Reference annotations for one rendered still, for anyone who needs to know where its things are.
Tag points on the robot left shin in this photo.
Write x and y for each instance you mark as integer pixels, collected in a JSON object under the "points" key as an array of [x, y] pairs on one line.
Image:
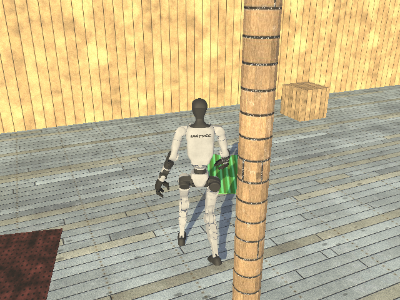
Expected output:
{"points": [[182, 219]]}

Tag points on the left robot upper arm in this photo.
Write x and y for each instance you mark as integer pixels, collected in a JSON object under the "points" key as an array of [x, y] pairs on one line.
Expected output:
{"points": [[176, 142]]}

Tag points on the right robot upper arm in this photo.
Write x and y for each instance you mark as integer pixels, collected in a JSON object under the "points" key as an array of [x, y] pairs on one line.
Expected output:
{"points": [[219, 131]]}

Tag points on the robot left forearm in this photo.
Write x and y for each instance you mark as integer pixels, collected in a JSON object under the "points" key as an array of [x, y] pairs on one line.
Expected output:
{"points": [[168, 164]]}

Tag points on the left robot thigh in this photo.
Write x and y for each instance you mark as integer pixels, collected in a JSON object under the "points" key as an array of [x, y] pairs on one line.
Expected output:
{"points": [[184, 187]]}

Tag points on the robot right forearm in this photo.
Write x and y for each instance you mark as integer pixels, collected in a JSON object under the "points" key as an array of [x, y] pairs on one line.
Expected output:
{"points": [[225, 160]]}

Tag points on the left robot hand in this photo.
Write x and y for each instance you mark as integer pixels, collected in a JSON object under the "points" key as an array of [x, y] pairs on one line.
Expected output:
{"points": [[158, 188]]}

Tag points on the right robot hand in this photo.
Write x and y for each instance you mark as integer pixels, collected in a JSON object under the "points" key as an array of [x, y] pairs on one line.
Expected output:
{"points": [[220, 162]]}

